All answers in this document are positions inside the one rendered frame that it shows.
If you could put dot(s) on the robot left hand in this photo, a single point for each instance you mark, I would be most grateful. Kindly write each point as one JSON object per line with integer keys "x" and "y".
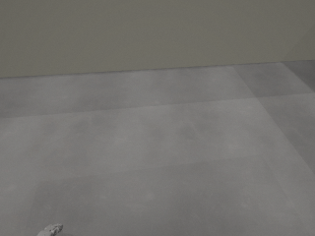
{"x": 51, "y": 230}

